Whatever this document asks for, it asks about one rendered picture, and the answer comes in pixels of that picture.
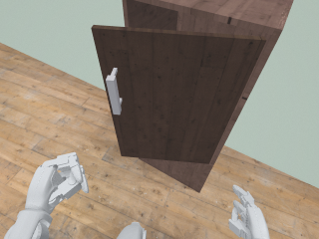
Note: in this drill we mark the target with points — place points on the cupboard door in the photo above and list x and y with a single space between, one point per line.
179 89

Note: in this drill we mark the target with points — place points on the left robot thigh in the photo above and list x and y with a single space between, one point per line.
133 232

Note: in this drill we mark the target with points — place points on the right robot hand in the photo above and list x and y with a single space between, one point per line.
252 224

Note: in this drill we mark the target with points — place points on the robot left shin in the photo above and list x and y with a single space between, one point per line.
136 223

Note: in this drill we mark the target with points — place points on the left robot forearm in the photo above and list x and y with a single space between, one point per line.
30 224

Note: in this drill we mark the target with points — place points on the handle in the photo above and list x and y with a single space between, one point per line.
113 91

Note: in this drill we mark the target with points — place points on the left robot hand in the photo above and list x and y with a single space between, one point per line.
42 193

